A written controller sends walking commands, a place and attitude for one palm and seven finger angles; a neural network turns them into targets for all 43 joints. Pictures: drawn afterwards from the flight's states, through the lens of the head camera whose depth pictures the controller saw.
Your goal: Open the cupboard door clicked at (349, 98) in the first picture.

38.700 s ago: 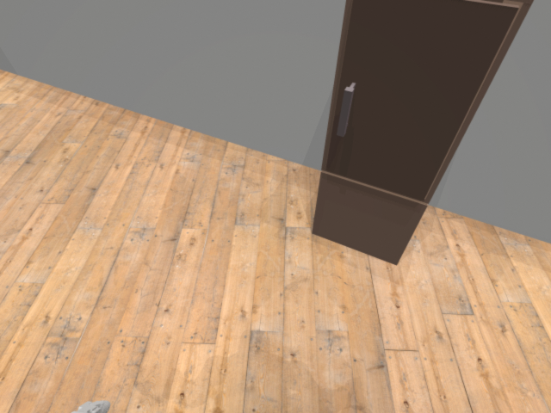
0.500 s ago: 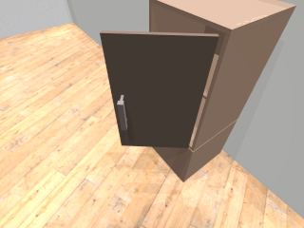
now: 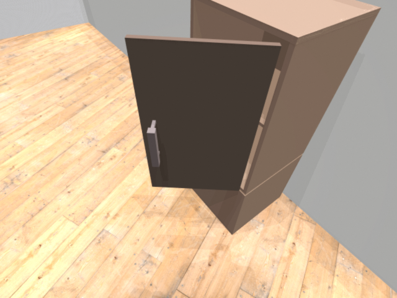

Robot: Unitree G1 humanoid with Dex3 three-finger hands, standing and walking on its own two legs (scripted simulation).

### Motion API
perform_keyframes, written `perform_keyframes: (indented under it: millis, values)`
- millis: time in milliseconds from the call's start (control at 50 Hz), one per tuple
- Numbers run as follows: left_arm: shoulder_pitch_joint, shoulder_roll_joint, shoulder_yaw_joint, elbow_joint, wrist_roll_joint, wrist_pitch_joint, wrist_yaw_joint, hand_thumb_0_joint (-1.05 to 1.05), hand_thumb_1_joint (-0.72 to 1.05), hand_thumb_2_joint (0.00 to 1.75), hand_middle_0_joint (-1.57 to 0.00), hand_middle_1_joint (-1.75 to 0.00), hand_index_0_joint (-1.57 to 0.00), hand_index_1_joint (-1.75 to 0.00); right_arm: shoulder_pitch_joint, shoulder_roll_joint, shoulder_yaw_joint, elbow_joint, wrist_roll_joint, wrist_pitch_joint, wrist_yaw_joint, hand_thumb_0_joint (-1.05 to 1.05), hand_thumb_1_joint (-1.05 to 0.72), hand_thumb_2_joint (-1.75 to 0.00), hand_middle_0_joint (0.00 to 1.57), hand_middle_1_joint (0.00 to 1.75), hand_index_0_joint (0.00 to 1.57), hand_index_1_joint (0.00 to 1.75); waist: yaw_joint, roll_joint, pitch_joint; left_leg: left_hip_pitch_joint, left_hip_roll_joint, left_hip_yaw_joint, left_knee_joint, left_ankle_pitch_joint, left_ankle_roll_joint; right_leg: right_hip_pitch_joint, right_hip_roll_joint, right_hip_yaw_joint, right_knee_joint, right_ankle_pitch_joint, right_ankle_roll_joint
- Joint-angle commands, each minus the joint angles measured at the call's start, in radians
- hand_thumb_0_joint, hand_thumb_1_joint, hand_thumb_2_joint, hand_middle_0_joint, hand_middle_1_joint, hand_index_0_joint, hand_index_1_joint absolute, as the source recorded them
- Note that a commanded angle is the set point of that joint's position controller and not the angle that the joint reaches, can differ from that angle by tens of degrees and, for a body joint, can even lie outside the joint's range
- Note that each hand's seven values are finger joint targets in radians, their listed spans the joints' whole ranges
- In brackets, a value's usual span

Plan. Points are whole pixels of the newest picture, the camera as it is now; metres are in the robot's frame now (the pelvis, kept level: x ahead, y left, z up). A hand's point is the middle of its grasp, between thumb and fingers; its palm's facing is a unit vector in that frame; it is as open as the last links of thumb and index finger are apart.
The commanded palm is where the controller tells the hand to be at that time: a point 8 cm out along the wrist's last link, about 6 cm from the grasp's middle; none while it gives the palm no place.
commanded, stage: raise the hand with hooked fingers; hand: left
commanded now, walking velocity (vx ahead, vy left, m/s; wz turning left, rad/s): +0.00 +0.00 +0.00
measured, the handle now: (154, 143) +0.56 +0.17 -0.07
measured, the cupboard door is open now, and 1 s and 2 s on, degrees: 51 51 51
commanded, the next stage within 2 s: none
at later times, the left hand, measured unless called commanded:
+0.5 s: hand (108, 284) +0.16 +0.20 -0.07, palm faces +0.12 -0.99 -0.07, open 9.4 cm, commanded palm +0.15 +0.25 -0.07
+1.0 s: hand (98, 252) +0.23 +0.24 -0.07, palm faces +0.01 -1.00 -0.05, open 12.4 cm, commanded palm +0.20 +0.29 -0.06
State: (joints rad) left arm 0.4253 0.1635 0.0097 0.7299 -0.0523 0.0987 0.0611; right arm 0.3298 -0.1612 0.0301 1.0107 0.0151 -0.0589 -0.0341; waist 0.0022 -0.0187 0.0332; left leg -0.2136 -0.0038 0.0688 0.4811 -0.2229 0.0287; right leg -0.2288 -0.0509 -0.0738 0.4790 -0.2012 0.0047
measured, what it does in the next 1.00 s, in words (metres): lowers itself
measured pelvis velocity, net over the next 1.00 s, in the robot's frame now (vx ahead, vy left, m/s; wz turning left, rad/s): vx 0.00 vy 0.00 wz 0.03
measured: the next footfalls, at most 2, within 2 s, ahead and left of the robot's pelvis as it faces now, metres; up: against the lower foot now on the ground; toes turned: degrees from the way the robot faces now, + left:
none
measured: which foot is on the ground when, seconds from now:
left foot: down 0.00-1.00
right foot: down 0.00-1.00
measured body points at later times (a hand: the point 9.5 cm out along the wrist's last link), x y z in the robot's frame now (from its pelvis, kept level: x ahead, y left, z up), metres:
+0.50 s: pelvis +0.00 -0.03 -0.12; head +0.06 -0.01 +0.33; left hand +0.15 +0.25 -0.07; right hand +0.26 -0.24 -0.15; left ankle +0.03 +0.10 -0.74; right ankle +0.04 -0.13 -0.74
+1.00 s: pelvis +0.00 +0.00 -0.11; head +0.09 +0.02 +0.33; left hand +0.22 +0.29 -0.07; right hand +0.19 -0.26 -0.18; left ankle +0.03 +0.10 -0.74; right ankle +0.04 -0.12 -0.74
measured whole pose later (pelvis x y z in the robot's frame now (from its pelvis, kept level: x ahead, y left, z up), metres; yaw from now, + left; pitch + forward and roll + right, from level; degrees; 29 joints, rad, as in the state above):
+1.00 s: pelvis +0.00 +0.00 -0.11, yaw +2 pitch +19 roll -3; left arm 0.29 0.31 0.32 0.13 -0.36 -0.41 -0.44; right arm 0.23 -0.27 -0.03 0.56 0.04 -0.24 -0.06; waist -0.01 0.02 -0.15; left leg -1.05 0.02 -0.02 1.28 -0.56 0.03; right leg -1.01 -0.01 -0.08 1.22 -0.53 -0.01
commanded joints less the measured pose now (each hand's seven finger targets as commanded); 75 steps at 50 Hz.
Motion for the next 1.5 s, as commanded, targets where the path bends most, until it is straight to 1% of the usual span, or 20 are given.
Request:
perform_keyframes:
  millis: [0,20,60,120,160,180,200,280,320,360,440,480,540,620,680,800,920,1120,1300,1480]
  values:
    - [-0.030,-0.075,-0.090,-0.752,-0.119,-0.156,0.076,0.00,0.81,0.86,-0.21,-0.36,-0.21,-0.36,-0.120,-0.168,-0.035,-0.300,0.061,-0.264,-0.050,0.00,-0.90,-0.90,0.20,0.30,0.20,0.30,-0.046,0.117,-0.015,-0.122,0.024,-0.124,-0.141,-0.270,-0.038,-0.124,0.054,-0.054,0.049,-0.140,-0.031]
    - [-0.109,-0.026,-0.057,-0.796,-0.133,-0.215,0.064,0.00,0.78,0.85,-0.21,-0.37,-0.21,-0.37,-0.148,-0.206,-0.048,-0.347,0.052,-0.284,-0.051,0.00,-0.90,-0.90,0.20,0.30,0.20,0.30,-0.069,0.050,0.079,-0.178,0.016,-0.144,-0.078,-0.290,-0.027,-0.192,0.052,-0.050,0.037,-0.207,-0.021]
    - [-0.078,-0.021,-0.026,-0.656,-0.123,-0.344,0.022,0.00,0.74,0.83,-0.21,-0.40,-0.21,-0.40,-0.141,-0.229,-0.069,-0.380,0.016,-0.304,-0.038,0.00,-0.90,-0.90,0.20,0.30,0.20,0.30,-0.079,-0.148,0.067,-0.296,-0.003,-0.138,0.078,-0.314,-0.026,-0.359,0.052,-0.051,0.100,-0.357,-0.011]
    - [0.133,0.000,0.103,-0.483,-0.157,-0.586,-0.135,0.00,0.67,0.80,-0.22,-0.45,-0.22,-0.45,-0.172,-0.209,-0.115,-0.459,-0.008,-0.317,0.003,0.00,-0.90,-0.90,0.20,0.30,0.20,0.30,0.027,-0.260,-0.096,-0.488,-0.023,-0.072,0.316,-0.251,-0.041,-0.491,0.045,-0.003,0.262,-0.465,-0.023]
    - [0.187,0.050,0.171,-0.481,-0.194,-0.739,-0.272,0.00,0.62,0.78,-0.22,-0.48,-0.22,-0.48,-0.204,-0.207,-0.130,-0.512,-0.008,-0.312,0.031,0.00,-0.90,-0.90,0.20,0.30,0.20,0.30,0.055,-0.204,-0.181,-0.601,-0.032,-0.060,0.432,-0.219,-0.042,-0.497,0.037,0.050,0.356,-0.417,-0.035]
    - [0.192,0.107,0.224,-0.452,-0.198,-0.788,-0.347,0.00,0.60,0.77,-0.22,-0.50,-0.22,-0.50,-0.199,-0.213,-0.138,-0.539,-0.003,-0.304,0.049,0.00,-0.90,-0.90,0.20,0.30,0.20,0.30,0.066,-0.068,-0.196,-0.624,-0.040,-0.057,0.475,-0.209,-0.047,-0.497,0.029,0.077,0.399,-0.395,-0.052]
    - [0.165,0.149,0.245,-0.505,-0.206,-0.808,-0.393,0.00,0.57,0.76,-0.22,-0.51,-0.22,-0.51,-0.217,-0.213,-0.137,-0.581,0.007,-0.298,0.055,0.00,-0.90,-0.90,0.20,0.30,0.20,0.30,0.072,0.000,-0.228,-0.655,-0.041,-0.048,0.489,-0.252,-0.042,-0.526,0.025,0.087,0.425,-0.442,-0.054]
    - [0.038,0.206,0.289,-0.748,-0.277,-0.713,-0.424,0.00,0.48,0.72,-0.23,-0.57,-0.23,-0.57,-0.234,-0.217,-0.132,-0.690,0.026,-0.257,0.021,0.00,-0.90,-0.90,0.20,0.30,0.20,0.30,0.063,0.021,-0.322,-0.700,-0.031,-0.061,0.544,-0.286,-0.014,-0.540,0.039,0.141,0.463,-0.490,-0.040]
    - [-0.028,0.211,0.288,-0.927,-0.279,-0.700,-0.392,0.00,0.43,0.70,-0.23,-0.60,-0.23,-0.60,-0.207,-0.202,-0.125,-0.696,0.024,-0.244,0.004,0.00,-0.90,-0.90,0.20,0.30,0.20,0.30,0.035,0.102,-0.358,-0.657,-0.017,-0.078,0.564,-0.247,-0.004,-0.558,0.047,0.133,0.474,-0.420,-0.040]
    - [-0.037,0.205,0.279,-1.036,-0.269,-0.708,-0.360,0.00,0.39,0.68,-0.24,-0.63,-0.24,-0.63,-0.178,-0.188,-0.123,-0.675,0.016,-0.235,-0.011,0.00,-0.90,-0.90,0.20,0.30,0.20,0.30,0.012,0.104,-0.405,-0.629,-0.007,-0.085,0.605,-0.138,0.003,-0.549,0.058,0.116,0.503,-0.266,-0.038]
    - [-0.101,0.191,0.239,-0.980,-0.253,-0.704,-0.401,0.00,0.29,0.64,-0.24,-0.69,-0.24,-0.69,-0.154,-0.200,-0.111,-0.603,0.006,-0.235,-0.027,0.00,-0.90,-0.90,0.20,0.30,0.20,0.30,-0.052,0.093,-0.370,-0.667,0.005,-0.105,0.682,-0.081,0.005,-0.630,0.070,0.087,0.552,-0.155,-0.030]
    - [-0.086,0.203,0.255,-0.886,-0.271,-0.664,-0.454,0.00,0.25,0.62,-0.25,-0.72,-0.25,-0.72,-0.154,-0.210,-0.108,-0.584,0.010,-0.237,-0.034,0.00,-0.90,-0.90,0.20,0.30,0.20,0.30,-0.049,0.069,-0.365,-0.691,0.004,-0.113,0.696,-0.073,0.005,-0.626,0.078,0.085,0.559,-0.146,-0.034]
    - [-0.066,0.237,0.308,-0.869,-0.299,-0.587,-0.512,0.00,0.18,0.59,-0.25,-0.76,-0.25,-0.76,-0.168,-0.215,-0.109,-0.590,0.025,-0.239,-0.038,0.00,-0.90,-0.90,0.20,0.30,0.20,0.30,-0.020,0.067,-0.457,-0.685,0.002,-0.108,0.682,-0.060,0.005,-0.561,0.065,0.094,0.543,-0.140,-0.022]
    - [-0.015,0.275,0.408,-0.862,-0.338,-0.519,-0.514,0.00,0.08,0.55,-0.26,-0.82,-0.26,-0.82,-0.184,-0.194,-0.113,-0.598,0.026,-0.233,-0.035,0.00,-0.90,-0.90,0.20,0.30,0.20,0.30,0.026,0.021,-0.548,-0.676,0.000,-0.109,0.665,0.022,0.001,-0.456,0.054,0.091,0.556,-0.022,-0.013]
    - [-0.026,0.275,0.427,-0.831,-0.345,-0.526,-0.488,0.00,0.01,0.52,-0.26,-0.87,-0.26,-0.87,-0.196,-0.186,-0.111,-0.592,0.020,-0.229,-0.033,0.00,-0.90,-0.90,0.20,0.30,0.20,0.30,0.037,0.016,-0.494,-0.701,0.001,-0.115,0.656,0.020,-0.005,-0.476,0.056,0.080,0.565,-0.036,-0.019]
    - [-0.122,0.274,0.394,-0.786,-0.332,-0.578,-0.491,0.00,-0.13,0.46,-0.27,-0.96,-0.27,-0.96,-0.158,-0.215,-0.106,-0.591,0.022,-0.230,-0.032,0.00,-0.90,-0.90,0.20,0.30,0.20,0.30,0.001,0.025,-0.430,-0.705,0.000,-0.113,0.633,-0.067,-0.002,-0.578,0.062,0.061,0.555,-0.188,-0.024]
    - [-0.164,0.322,0.409,-0.823,-0.333,-0.593,-0.503,0.00,-0.27,0.40,-0.28,-1.05,-0.28,-1.05,-0.127,-0.238,-0.104,-0.607,0.025,-0.235,-0.034,0.00,-0.90,-0.90,0.20,0.30,0.20,0.30,0.009,0.120,-0.466,-0.606,0.003,-0.124,0.582,-0.055,-0.006,-0.619,0.069,0.021,0.570,-0.184,-0.036]
    - [-0.271,0.361,0.428,-0.738,-0.325,-0.555,-0.502,0.00,-0.50,0.30,-0.30,-1.20,-0.30,-1.20,-0.102,-0.266,-0.091,-0.626,0.024,-0.209,-0.030,0.00,-0.90,-0.90,0.20,0.30,0.20,0.30,-0.007,0.121,-0.418,-0.592,0.005,-0.150,0.536,-0.126,-0.021,-0.664,0.074,-0.007,0.567,-0.227,-0.037]
    - [-0.415,0.428,0.472,-0.662,-0.340,-0.540,-0.559,0.00,-0.50,0.30,-0.30,-1.20,-0.30,-1.20,-0.084,-0.278,-0.078,-0.621,0.024,-0.209,-0.035,0.00,-0.90,-0.90,0.20,0.30,0.20,0.30,-0.008,0.151,-0.454,-0.566,0.006,-0.153,0.542,-0.096,-0.026,-0.668,0.079,-0.003,0.571,-0.208,-0.042]
    - [-0.517,0.492,0.524,-0.555,-0.359,-0.513,-0.607,0.00,-0.50,0.30,-0.30,-1.20,-0.30,-1.20,-0.066,-0.288,-0.077,-0.609,0.025,-0.204,-0.044,0.00,-0.90,-0.90,0.20,0.30,0.20,0.30,-0.008,0.111,-0.467,-0.592,0.007,-0.142,0.564,-0.064,-0.016,-0.649,0.081,0.008,0.563,-0.186,-0.043]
